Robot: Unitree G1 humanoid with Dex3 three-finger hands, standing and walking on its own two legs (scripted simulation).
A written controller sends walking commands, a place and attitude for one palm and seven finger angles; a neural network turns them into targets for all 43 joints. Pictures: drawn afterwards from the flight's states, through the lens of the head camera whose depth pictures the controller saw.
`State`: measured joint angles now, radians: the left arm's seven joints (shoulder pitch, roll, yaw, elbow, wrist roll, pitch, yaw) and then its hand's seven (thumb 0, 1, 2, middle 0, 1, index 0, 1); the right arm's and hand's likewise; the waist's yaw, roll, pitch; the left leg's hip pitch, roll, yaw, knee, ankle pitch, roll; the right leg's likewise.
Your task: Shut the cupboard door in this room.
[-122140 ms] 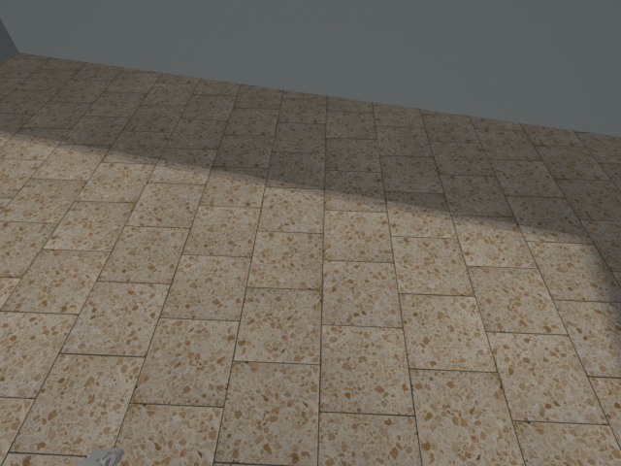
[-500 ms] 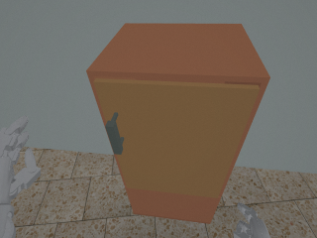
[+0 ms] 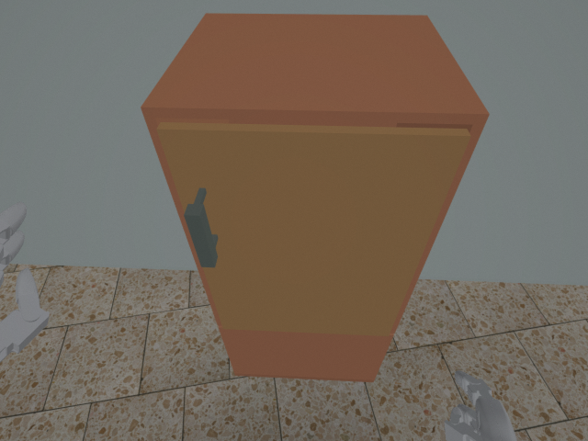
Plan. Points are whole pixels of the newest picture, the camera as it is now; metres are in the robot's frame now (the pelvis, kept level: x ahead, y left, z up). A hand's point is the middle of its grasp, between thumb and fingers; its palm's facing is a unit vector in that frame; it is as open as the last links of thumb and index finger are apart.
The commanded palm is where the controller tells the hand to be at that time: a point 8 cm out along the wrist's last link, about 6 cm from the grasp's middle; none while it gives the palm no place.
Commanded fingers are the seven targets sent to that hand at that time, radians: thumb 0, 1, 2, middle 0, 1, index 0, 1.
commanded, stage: step back with the hand held close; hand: left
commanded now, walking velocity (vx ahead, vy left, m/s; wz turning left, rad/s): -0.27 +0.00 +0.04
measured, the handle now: (205, 228) +0.43 +0.18 +0.04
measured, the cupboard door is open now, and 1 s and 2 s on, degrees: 0 0 0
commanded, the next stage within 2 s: stop stepping back and stand still in 0.92 s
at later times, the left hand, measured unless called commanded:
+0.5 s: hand out of the picture +0.13 +0.27 +0.17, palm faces +0.46 -0.77 -0.44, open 7.4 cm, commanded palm +0.07 +0.31 +0.18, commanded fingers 0.00 0.90 0.90 -0.20 -0.30 -0.20 -0.30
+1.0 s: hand out of the picture +0.07 +0.24 +0.16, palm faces +0.30 -0.84 -0.45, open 7.4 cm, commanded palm -0.02 +0.30 +0.18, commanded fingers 0.00 0.90 0.90 -0.20 -0.30 -0.20 -0.30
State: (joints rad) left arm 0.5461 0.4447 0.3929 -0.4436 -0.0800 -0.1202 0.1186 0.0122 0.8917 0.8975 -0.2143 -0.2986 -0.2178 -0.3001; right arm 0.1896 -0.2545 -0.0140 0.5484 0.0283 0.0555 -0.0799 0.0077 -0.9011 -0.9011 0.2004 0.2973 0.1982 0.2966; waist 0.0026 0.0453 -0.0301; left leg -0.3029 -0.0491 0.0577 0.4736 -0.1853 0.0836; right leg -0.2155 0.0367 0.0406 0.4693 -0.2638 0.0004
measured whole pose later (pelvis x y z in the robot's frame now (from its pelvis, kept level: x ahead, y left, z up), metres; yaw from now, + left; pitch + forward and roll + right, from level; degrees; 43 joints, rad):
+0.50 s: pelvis -0.06 +0.01 -0.01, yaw +2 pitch +0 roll -3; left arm 0.53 0.42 0.41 -0.51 -0.04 -0.20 0.16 0.01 0.89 0.90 -0.21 -0.30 -0.22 -0.30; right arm 0.24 -0.23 0.00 0.60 0.00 -0.02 -0.07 0.01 -0.90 -0.90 0.20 0.30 0.20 0.30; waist -0.01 0.02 -0.02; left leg -0.46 -0.03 0.04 0.61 -0.20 0.07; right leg -0.34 0.05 0.00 0.55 -0.22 0.00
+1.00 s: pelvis -0.16 +0.00 -0.02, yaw +0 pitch +3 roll -5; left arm 0.48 0.51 0.43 -0.61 -0.08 -0.23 0.11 0.01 0.89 0.90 -0.21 -0.30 -0.22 -0.30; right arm 0.08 -0.16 0.00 0.61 -0.02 -0.08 -0.03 0.01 -0.90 -0.90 0.20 0.30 0.20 0.30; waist -0.02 0.00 0.03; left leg -0.57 0.04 0.05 0.37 0.13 0.08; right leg -0.18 0.09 0.01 0.51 -0.39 0.00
